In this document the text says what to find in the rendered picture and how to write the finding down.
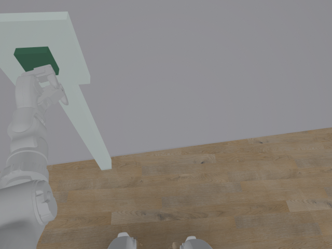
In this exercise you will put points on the button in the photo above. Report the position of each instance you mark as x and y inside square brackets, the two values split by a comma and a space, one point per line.
[33, 57]

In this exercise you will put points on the left robot hand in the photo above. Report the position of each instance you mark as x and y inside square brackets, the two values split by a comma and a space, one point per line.
[29, 93]

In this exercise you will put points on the robot right thigh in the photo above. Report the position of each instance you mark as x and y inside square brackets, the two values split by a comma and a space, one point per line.
[195, 244]

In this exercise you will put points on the left robot forearm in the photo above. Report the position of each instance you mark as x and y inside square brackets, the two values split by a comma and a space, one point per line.
[28, 156]

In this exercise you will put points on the left robot upper arm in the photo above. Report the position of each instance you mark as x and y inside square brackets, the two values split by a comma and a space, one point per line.
[25, 210]

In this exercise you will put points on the robot left shin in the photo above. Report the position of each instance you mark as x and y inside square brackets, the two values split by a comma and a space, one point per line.
[122, 234]

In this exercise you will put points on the panel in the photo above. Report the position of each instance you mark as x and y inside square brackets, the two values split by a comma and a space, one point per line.
[55, 31]

